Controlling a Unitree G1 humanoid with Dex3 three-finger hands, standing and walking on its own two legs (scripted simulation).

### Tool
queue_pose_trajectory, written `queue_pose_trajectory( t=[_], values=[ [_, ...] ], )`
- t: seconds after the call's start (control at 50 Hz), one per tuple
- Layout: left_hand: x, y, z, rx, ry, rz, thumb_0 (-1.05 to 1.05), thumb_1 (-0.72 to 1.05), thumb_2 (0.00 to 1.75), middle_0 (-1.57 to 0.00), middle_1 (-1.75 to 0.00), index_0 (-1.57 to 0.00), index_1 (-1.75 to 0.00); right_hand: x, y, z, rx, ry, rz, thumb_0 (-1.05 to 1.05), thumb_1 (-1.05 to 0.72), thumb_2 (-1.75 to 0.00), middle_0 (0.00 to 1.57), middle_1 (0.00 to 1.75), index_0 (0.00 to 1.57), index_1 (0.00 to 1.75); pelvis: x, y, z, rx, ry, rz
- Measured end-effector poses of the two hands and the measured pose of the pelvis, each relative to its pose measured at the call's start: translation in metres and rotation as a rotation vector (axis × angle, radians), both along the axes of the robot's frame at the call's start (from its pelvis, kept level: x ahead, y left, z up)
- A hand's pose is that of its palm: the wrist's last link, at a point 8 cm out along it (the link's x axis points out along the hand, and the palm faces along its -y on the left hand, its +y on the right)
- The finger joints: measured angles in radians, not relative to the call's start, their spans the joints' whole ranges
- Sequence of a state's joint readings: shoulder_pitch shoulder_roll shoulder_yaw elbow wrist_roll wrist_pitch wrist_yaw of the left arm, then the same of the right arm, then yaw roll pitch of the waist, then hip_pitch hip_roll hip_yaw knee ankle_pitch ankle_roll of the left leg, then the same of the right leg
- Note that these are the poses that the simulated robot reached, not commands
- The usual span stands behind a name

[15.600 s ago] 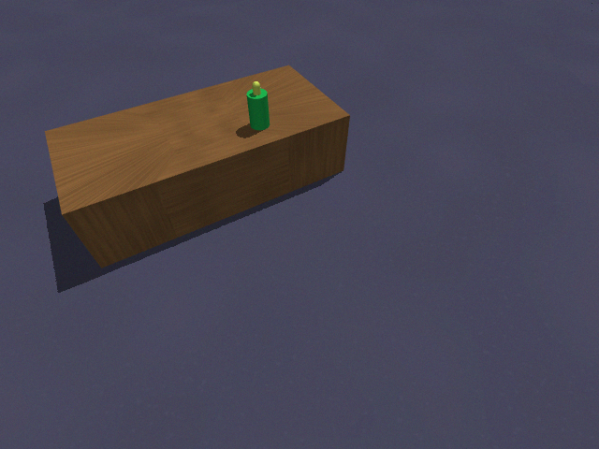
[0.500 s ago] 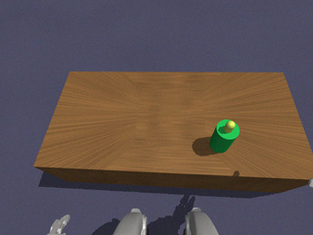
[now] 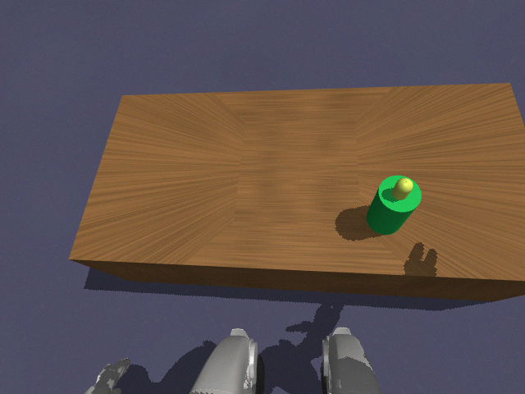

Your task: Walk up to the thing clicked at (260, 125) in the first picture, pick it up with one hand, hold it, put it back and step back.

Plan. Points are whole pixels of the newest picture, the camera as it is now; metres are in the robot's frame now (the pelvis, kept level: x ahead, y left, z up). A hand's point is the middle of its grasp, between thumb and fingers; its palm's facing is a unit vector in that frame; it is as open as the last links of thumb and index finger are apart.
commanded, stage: go down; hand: right
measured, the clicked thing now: (393, 202) +0.49 -0.23 -0.25
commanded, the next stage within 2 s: approach in 0.16 s
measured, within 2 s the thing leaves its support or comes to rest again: neither
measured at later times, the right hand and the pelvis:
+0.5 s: hand out of the picture +0.38 -0.42 +0.00, palm faces +0.26 +0.96 -0.09, open 17.7 cm; pelvis -0.01 -0.01 -0.03, yaw +1 degrees
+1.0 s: hand (440, 224) +0.44 -0.32 -0.25, palm faces +0.18 +0.98 +0.00, open 17.6 cm; pelvis -0.06 +0.01 -0.26, yaw +6 degrees
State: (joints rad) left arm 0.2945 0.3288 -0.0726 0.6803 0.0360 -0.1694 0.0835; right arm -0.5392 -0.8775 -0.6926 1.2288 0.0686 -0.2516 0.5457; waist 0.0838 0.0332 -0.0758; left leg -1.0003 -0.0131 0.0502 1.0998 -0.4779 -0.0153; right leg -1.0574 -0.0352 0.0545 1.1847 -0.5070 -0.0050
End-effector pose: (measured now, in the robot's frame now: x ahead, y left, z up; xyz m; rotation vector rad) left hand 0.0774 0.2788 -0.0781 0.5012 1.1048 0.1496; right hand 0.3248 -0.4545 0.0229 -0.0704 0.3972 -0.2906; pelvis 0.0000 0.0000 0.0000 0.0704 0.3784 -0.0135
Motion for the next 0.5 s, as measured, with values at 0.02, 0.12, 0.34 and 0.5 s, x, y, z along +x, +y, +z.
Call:
queue_pose_trajectory(
  t=[0.02, 0.12, 0.34, 0.5],
  values=[
    [0.000, -0.001, -0.001, 0.001, 0.007, -0.001, 0.01, 0.91, 0.89, -0.19, -0.30, -0.20, -0.29, 0.002, -0.001, -0.001, 0.002, -0.008, 0.003, -0.01, 0.46, -0.03, 0.07, 0.04, 0.06, 0.04, 0.001, -0.001, -0.001, 0.001, 0.003, 0.000],
    [0.000, -0.007, -0.001, -0.003, 0.018, 0.009, 0.01, 0.91, 0.90, -0.19, -0.30, -0.20, -0.29, 0.010, -0.001, 0.000, 0.017, -0.036, 0.014, -0.01, 0.45, -0.03, 0.07, 0.04, 0.06, 0.03, 0.003, -0.005, -0.001, 0.009, 0.004, 0.002],
    [-0.007, -0.019, 0.004, -0.031, 0.028, 0.014, 0.01, 0.90, 0.90, -0.19, -0.29, -0.19, -0.29, 0.008, -0.010, 0.008, 0.011, -0.048, 0.000, -0.01, 0.52, -0.03, 0.07, 0.05, 0.06, 0.04, 0.002, -0.009, 0.003, 0.016, -0.005, 0.004],
    [-0.010, -0.011, -0.024, -0.010, 0.051, -0.044, 0.01, 0.88, 0.91, -0.19, -0.29, -0.19, -0.30, 0.024, -0.009, -0.017, -0.013, -0.190, 0.022, -0.01, 0.58, -0.04, 0.04, 0.06, 0.04, 0.05, -0.011, -0.008, -0.031, 0.021, 0.073, 0.007]
  ],
)
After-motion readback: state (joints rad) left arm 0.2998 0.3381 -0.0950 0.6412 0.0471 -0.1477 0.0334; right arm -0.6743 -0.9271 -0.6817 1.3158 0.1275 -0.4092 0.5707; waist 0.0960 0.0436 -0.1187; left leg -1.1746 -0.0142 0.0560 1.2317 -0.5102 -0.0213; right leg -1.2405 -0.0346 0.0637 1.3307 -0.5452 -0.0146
